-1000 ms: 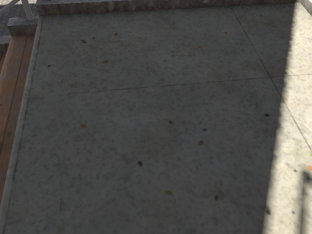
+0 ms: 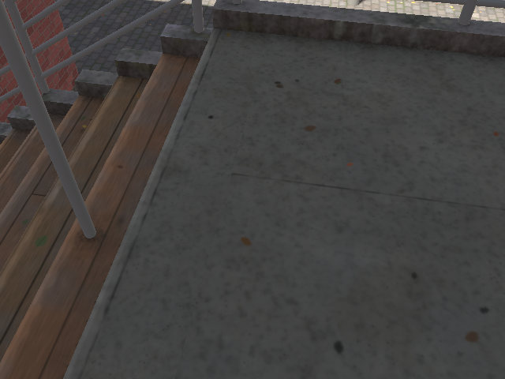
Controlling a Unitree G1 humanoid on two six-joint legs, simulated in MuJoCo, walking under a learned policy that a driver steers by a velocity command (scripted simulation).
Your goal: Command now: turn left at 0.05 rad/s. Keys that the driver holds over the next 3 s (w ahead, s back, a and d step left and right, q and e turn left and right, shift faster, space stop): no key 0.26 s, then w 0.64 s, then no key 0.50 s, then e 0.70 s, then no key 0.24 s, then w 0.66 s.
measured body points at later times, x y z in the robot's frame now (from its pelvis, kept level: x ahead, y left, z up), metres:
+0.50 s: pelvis +0.04 +0.01 -0.01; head +0.04 +0.02 +0.44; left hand +0.07 +0.26 -0.16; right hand +0.07 -0.24 -0.15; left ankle -0.01 +0.11 -0.72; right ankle +0.00 -0.12 -0.73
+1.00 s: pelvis +0.26 -0.01 -0.02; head +0.31 -0.01 +0.43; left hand +0.53 +0.19 -0.09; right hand +0.16 -0.25 -0.15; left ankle +0.03 +0.12 -0.70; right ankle +0.39 -0.10 -0.73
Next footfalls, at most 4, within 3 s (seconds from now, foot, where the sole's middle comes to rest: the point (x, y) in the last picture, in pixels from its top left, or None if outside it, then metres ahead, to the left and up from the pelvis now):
0.52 left None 0.05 0.12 -0.77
0.96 right None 0.43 -0.10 -0.77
1.38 left None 0.46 0.13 -0.77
1.80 right None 0.44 -0.14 -0.77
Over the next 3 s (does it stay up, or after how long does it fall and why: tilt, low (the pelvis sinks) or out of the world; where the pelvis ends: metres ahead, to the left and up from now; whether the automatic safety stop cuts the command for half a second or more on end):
stays up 0.57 -0.18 0.02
